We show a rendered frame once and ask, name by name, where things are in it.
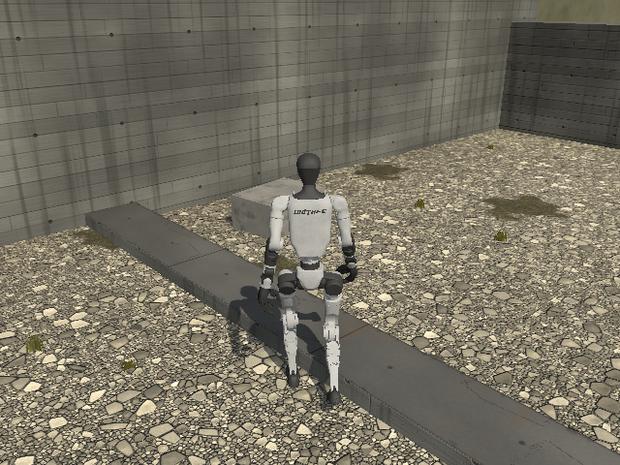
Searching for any robot left hand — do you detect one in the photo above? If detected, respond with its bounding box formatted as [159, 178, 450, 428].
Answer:
[258, 287, 281, 316]

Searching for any right robot forearm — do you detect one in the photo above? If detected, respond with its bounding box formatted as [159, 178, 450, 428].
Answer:
[342, 233, 357, 268]

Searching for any robot right hand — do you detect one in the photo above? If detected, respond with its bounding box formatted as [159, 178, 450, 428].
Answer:
[335, 264, 357, 284]

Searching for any left robot forearm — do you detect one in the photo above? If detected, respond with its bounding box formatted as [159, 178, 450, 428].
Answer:
[260, 237, 279, 289]

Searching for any right robot upper arm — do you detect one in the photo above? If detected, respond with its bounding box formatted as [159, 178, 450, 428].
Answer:
[329, 195, 353, 247]

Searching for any humanoid robot torso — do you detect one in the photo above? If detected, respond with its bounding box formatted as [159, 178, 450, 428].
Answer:
[287, 190, 332, 291]

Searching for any left robot upper arm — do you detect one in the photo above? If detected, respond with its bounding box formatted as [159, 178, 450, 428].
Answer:
[268, 195, 290, 251]

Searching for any robot left shin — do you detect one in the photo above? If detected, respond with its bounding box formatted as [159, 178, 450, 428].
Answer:
[282, 313, 297, 375]

